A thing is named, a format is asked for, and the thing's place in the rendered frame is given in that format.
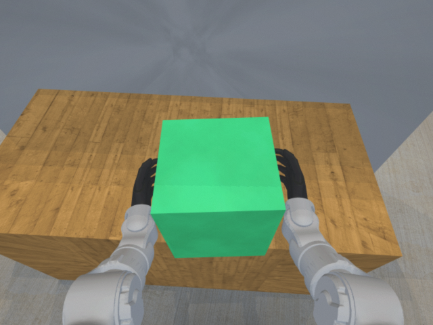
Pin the right robot upper arm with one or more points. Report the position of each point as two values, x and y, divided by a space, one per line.
350 299

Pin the pedestal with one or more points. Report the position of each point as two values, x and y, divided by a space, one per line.
69 164

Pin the left robot upper arm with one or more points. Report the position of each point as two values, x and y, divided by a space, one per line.
108 298

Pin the robot left hand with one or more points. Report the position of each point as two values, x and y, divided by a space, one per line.
143 189

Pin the robot right hand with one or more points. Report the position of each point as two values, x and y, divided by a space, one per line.
293 179

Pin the robot left forearm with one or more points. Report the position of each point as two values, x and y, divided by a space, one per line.
135 251

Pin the robot right forearm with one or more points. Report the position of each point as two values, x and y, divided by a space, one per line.
310 251

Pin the carton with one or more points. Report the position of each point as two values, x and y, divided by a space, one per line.
217 189

